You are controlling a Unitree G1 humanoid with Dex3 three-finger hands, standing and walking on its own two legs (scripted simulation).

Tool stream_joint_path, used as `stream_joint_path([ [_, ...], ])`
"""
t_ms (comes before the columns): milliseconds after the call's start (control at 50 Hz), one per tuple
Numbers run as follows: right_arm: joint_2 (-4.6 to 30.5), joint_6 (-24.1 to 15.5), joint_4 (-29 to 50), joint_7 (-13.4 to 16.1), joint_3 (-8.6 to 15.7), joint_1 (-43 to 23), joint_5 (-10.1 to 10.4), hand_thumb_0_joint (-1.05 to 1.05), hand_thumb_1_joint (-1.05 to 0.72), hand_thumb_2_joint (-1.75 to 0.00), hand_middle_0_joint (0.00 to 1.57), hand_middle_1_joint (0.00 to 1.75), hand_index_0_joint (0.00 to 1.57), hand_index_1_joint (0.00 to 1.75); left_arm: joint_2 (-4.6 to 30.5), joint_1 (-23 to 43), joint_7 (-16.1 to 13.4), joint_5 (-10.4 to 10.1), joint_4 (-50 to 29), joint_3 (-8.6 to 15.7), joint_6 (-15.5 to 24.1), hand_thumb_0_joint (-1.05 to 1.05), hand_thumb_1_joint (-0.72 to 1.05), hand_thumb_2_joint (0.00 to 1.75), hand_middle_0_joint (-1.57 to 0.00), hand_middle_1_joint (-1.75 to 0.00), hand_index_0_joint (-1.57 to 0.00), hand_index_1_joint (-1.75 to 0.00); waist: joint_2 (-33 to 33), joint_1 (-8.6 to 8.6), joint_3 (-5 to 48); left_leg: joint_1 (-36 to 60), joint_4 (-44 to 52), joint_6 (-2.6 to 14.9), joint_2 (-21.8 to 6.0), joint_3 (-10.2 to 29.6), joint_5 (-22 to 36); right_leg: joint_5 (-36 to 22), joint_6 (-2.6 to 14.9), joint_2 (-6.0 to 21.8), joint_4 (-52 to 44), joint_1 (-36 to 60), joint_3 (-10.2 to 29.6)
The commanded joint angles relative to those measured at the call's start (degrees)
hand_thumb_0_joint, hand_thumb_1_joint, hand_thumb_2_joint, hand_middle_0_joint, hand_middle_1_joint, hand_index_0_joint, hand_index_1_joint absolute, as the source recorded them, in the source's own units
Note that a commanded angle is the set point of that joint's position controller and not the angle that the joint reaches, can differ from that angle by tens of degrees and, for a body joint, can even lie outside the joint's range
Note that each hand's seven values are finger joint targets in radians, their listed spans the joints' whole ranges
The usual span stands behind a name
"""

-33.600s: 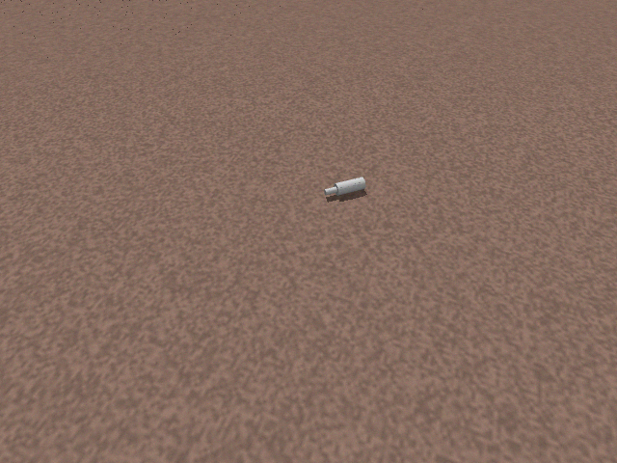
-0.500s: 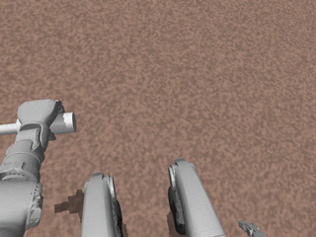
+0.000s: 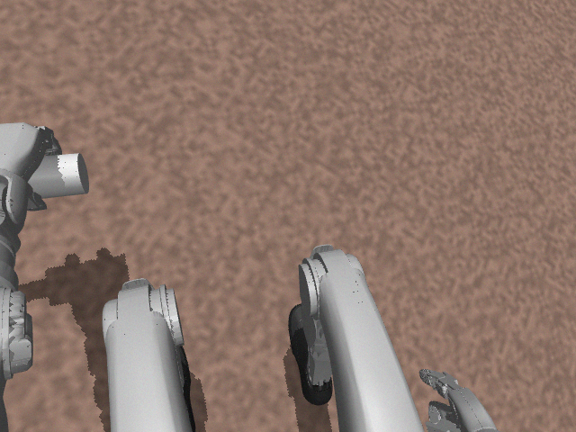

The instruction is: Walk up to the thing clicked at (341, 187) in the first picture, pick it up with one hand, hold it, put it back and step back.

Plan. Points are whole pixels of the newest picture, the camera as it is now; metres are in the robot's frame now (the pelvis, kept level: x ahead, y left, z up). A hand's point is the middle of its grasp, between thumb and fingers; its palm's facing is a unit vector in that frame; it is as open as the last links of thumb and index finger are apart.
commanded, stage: crouch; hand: left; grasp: from above
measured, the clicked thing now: (4, 180) +0.48 +0.32 -0.19
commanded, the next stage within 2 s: lower in 0.68 s
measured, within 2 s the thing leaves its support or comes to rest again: neither
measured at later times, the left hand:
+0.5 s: hand (40, 178) +0.49 +0.29 -0.22, palm faces -0.46 -0.04 -0.89, open 8.8 cm
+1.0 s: hand (45, 183) +0.50 +0.30 -0.26, palm faces -0.49 -0.05 -0.87, open 8.7 cm
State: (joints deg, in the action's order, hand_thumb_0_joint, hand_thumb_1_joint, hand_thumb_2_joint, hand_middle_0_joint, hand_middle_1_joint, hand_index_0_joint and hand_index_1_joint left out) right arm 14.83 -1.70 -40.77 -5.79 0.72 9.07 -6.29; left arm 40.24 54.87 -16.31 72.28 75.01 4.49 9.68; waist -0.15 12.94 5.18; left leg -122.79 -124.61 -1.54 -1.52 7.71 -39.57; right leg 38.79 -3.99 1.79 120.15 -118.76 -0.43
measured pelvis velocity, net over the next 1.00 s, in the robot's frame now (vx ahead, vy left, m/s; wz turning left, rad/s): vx -0.01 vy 0.01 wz -0.07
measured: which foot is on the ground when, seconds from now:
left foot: down 0.00-1.00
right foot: down 0.00-1.00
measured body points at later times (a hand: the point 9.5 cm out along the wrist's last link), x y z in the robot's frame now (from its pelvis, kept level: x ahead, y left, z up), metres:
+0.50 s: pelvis -0.01 +0.01 -0.06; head +0.24 +0.07 +0.31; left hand +0.51 +0.29 -0.17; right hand +0.01 -0.27 -0.15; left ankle +0.07 +0.13 -0.37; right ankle +0.09 -0.15 -0.37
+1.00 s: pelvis -0.01 +0.01 -0.08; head +0.26 +0.09 +0.28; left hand +0.52 +0.30 -0.21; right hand +0.02 -0.27 -0.16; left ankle +0.07 +0.13 -0.37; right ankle +0.09 -0.15 -0.37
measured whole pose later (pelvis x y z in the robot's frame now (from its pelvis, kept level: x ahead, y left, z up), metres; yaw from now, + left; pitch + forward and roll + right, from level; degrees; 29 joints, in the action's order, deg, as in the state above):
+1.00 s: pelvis -0.01 +0.01 -0.08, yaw -4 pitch +34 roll -11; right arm 16.3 -0.7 -38.6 -8.1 -7.4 9.3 -8.8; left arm 51.7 63.0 -17.4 75.8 86.0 5.5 14.0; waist 1.8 17.9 -1.3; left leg -135.2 -139.4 -0.6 -0.2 11.1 -39.2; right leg 38.2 -3.7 0.2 132.2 -128.7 -1.5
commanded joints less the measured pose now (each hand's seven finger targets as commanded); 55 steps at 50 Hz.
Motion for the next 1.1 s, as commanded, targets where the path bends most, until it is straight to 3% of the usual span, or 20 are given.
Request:
stream_joint_path([
  [0, 13.25, 0.59, 0.48, 0.1, 4.0, 13.58, -0.15, 0.0, -0.9, -0.9, 0.2, 0.3, 0.2, 0.3, 17.1, 22.07, -1.99, -0.37, -8.56, 2.58, 1.07, 0.0, 0.82, 0.58, -1.08, -0.61, -1.13, -0.56, -17.36, 0.51, 42.8, 31.56, 11.25, 2.11, 0.71, -6.03, 16.14, -15.56, 5.69, -2.28, -9.71, 18.03, -5.68],
  [80, 13.68, 0.78, 0.17, -0.29, 3.11, 13.69, -0.7, 0.0, -0.9, -0.9, 0.2, 0.3, 0.2, 0.3, 18.31, 22.48, -2.08, 0.13, -5.0, 2.78, 1.89, 0.0, 0.82, 0.58, -1.08, -0.61, -1.13, -0.56, -16.6, 1.59, 38.71, 27.73, 9.71, 2.25, 0.88, -6.19, 13.03, -13.37, 5.61, -2.44, -8.74, 16.05, -5.95],
  [100, 13.83, 0.84, 0.28, -0.28, 2.94, 13.3, -0.65, 0.0, -0.9, -0.9, 0.2, 0.3, 0.2, 0.3, 19.87, 26.46, -2.35, 0.1, -8.01, 3.21, 2.42, 0.0, 0.82, 0.57, -1.07, -0.62, -1.13, -0.56, -18.66, 1.23, 40.65, 27.6, 9.35, 2.29, 0.95, -6.37, 13.05, -13.63, 5.71, -2.44, -8.04, 16.02, -5.96],
  [140, 14.13, 0.95, 0.42, -0.49, 2.5, 13.72, -0.83, 0.0, -0.9, -0.9, 0.2, 0.3, 0.2, 0.3, 18.61, 23.3, -2.52, 0.6, -3.78, 2.65, 2.34, 0.0, 0.81, 0.56, -1.06, -0.62, -1.12, -0.56, -17.77, 1.88, 38.69, 28.04, 9.26, 1.99, 0.94, -5.61, 12.36, -12.5, 5.78, -2.37, -7.16, 13.69, -6.68],
  [240, 14.91, 0.77, 0.19, -0.65, 1.25, 13.54, -1.18, 0.0, -0.9, -0.9, 0.2, 0.3, 0.2, 0.3, 21.12, 26.82, -3.13, 1.04, -2.4, 2.94, 3.03, 0.0, 0.8, 0.56, -1.06, -0.61, -1.11, -0.55, -18.94, 3.01, 36.76, 25.87, 7.74, 2.04, 1.02, -5.02, 10.28, -11.48, 5.82, -2.38, -5.27, 11.26, -7.17],
  [340, 15.43, 0.85, 0.49, -0.82, 0.41, 14.16, -1.52, 0.0, -0.9, -0.9, 0.2, 0.3, 0.2, 0.3, 21.93, 27.34, -3.34, 1.86, -1.81, 2.78, 3.3, 0.0, 0.81, 0.56, -1.07, -0.6, -1.12, -0.55, -20.2, 3.74, 38.24, 26.28, 5.63, 1.97, 0.97, -4.68, 11.84, -12.9, 5.73, -2.54, -3.51, 10.27, -7.79],
  [380, 15.54, 0.83, 0.57, -0.83, -0.09, 14.29, -1.75, 0.0, -0.9, -0.9, 0.2, 0.3, 0.2, 0.3, 23.95, 28.8, -3.72, 2.1, -2.49, 3.73, 3.45, 0.0, 0.81, 0.55, -1.07, -0.6, -1.11, -0.55, -21.21, 3.68, 39.47, 25.47, 4.91, 2.02, 1.07, -4.81, 12.37, -13.56, 5.66, -2.6, -2.81, 11.1, -7.93],
  [440, 15.54, 0.84, 0.83, -1.05, -0.65, 14.11, -1.86, 0.0, -0.9, -0.9, 0.2, 0.3, 0.2, 0.3, 23.26, 28.15, -3.67, 2.11, -1.01, 3.12, 3.4, 0.0, 0.81, 0.57, -1.07, -0.6, -1.11, -0.56, -21.15, 4.37, 37.43, 23.81, 4.52, 2.02, 1.06, -4.61, 11.18, -12.63, 5.68, -2.76, -2.19, 9.79, -8.27],
  [520, 16.16, 0.96, 0.93, -1.03, -1.06, 14.04, -1.89, 0.0, -0.9, -0.9, 0.2, 0.3, 0.2, 0.3, 25.24, 29.1, -3.86, 2.54, -1.24, 3.55, 3.3, 0.0, 0.81, 0.56, -1.08, -0.57, -1.12, -0.53, -22.19, 4.26, 37.48, 23.57, 3.7, 2.0, 1.0, -4.53, 11.24, -12.92, 5.76, -2.85, -1.23, 9.08, -8.51],
  [560, 16.04, 0.98, 0.96, -1.14, -1.28, 13.82, -1.77, 0.0, -0.9, -0.9, 0.2, 0.3, 0.2, 0.3, 23.86, 28.01, -3.59, 2.34, 0.26, 2.49, 3.2, 0.0, 0.8, 0.58, -1.07, -0.58, -1.11, -0.54, -21.47, 4.56, 36.38, 22.82, 3.13, 2.15, 0.96, -4.44, 10.85, -12.63, 5.78, -3.11, -1.13, 8.47, -8.72],
  [660, 16.72, 1.24, 1.21, -1.11, -1.52, 13.99, -1.86, 0.0, -0.9, -0.9, 0.2, 0.3, 0.2, 0.3, 25.65, 29.53, -3.36, 2.57, -1.67, 3.05, 3.41, 0.0, 0.81, 0.57, -1.09, -0.57, -1.12, -0.53, -22.95, 4.76, 37.31, 23.82, 2.57, 1.94, 0.96, -4.03, 12.0, -13.73, 5.81, -3.01, -0.32, 8.05, -8.96],
  [720, 16.49, 1.35, 1.31, -1.22, -1.85, 14.14, -2.02, 0.0, -0.9, -0.9, 0.2, 0.3, 0.2, 0.3, 23.81, 27.0, -3.14, 2.23, -0.44, 2.3, 3.33, 0.0, 0.81, 0.56, -1.1, -0.55, -1.13, -0.51, -22.25, 5.09, 35.46, 23.63, 2.09, 1.9, 0.98, -3.94, 12.64, -14.17, 5.64, -3.0, -0.18, 7.52, -8.98],
  [740, 16.87, 1.37, 1.33, -1.16, -1.65, 14.0, -1.89, 0.0, -0.9, -0.9, 0.2, 0.3, 0.2, 0.3, 25.8, 30.03, -3.16, 2.06, -2.98, 3.12, 3.64, 0.0, 0.83, 0.54, -1.1, -0.55, -1.14, -0.51, -23.47, 5.05, 36.59, 24.0, 2.15, 1.81, 0.96, -3.76, 12.92, -14.47, 5.73, -2.92, 0.2, 7.25, -9.04],
  [760, 16.76, 1.37, 1.49, -1.29, -1.92, 14.22, -2.03, 0.0, -0.9, -0.9, 0.2, 0.3, 0.2, 0.3, 25.37, 27.85, -3.11, 2.18, -0.95, 3.1, 3.4, 0.0, 0.83, 0.54, -1.1, -0.55, -1.14, -0.51, -23.97, 4.92, 35.5, 24.24, 2.15, 1.62, 0.97, -3.69, 13.29, -14.59, 5.78, -2.75, 0.64, 7.03, -9.04],
  [840, 16.49, 1.35, 1.28, -1.49, -2.58, 13.4, -2.01, 0.0, -0.9, -0.9, 0.2, 0.3, 0.2, 0.3, 23.27, 26.09, -2.98, 1.46, 2.95, 1.51, 3.5, 0.0, 0.81, 0.5, -1.12, -0.51, -1.15, -0.48, -20.06, 5.84, 32.45, 20.27, 0.44, 2.36, 0.98, -4.02, 12.51, -14.5, 5.53, -3.33, 0.23, 7.57, -9.07],
  [860, 16.68, 1.27, 1.36, -1.52, -2.73, 13.37, -2.22, 0.0, -0.9, -0.9, 0.2, 0.3, 0.2, 0.3, 24.49, 27.52, -3.07, 1.45, 1.42, 2.05, 3.84, 0.0, 0.83, 0.51, -1.12, -0.51, -1.15, -0.48, -20.4, 6.03, 32.68, 19.86, 0.17, 2.36, 1.0, -4.01, 12.47, -14.37, 5.5, -3.3, 0.44, 7.77, -9.16],
  [920, 17.51, 1.35, 1.68, -1.51, -2.93, 13.2, -2.67, 0.0, -0.9, -0.9, 0.2, 0.3, 0.2, 0.3, 26.62, 27.21, -3.48, 2.58, 1.77, 2.78, 4.64, 0.0, 0.85, 0.49, -1.15, -0.48, -1.18, -0.45, -21.43, 5.52, 33.8, 21.21, -0.36, 1.97, 0.97, -3.62, 13.44, -14.65, 5.71, -3.36, 1.39, 7.32, -9.64],
  [1000, 17.21, 1.36, 2.29, -1.75, -3.85, 13.22, -3.23, 0.0, -0.9, -0.9, 0.2, 0.3, 0.2, 0.3, 27.07, 28.38, -4.63, 3.16, 1.69, 2.91, 5.87, 0.0, 0.89, 0.5, -1.18, -0.49, -1.21, -0.46, -23.04, 6.25, 35.2, 21.78, -1.19, 1.93, 0.88, -3.38, 14.24, -15.55, 5.45, -3.68, 2.32, 8.27, -10.03],
  [1060, 17.54, 1.15, 2.23, -1.87, -4.11, 12.91, -3.63, 0.0, -0.9, -0.9, 0.2, 0.3, 0.2, 0.3, 27.89, 27.47, -6.05, 3.59, 4.13, 3.46, 6.13, 0.0, 0.93, 0.48, -1.19, -0.51, -1.23, -0.47, -23.0, 6.11, 32.97, 20.82, -1.66, 1.94, 0.89, -3.37, 13.35, -14.77, 5.55, -3.77, 2.68, 6.88, -10.21],
  [1080, 18.28, 1.1, 2.44, -1.84, -3.98, 13.02, -3.92, 0.0, -0.9, -0.9, 0.2, 0.3, 0.2, 0.3, 28.13, 28.25, -6.43, 4.02, 4.02, 3.84, 6.24, 0.0, 0.94, 0.49, -1.2, -0.5, -1.24, -0.47, -22.93, 6.93, 32.07, 20.97, -1.71, 1.71, 0.96, -3.08, 13.14, -14.18, 5.79, -3.64, 2.71, 5.59, -10.67],
])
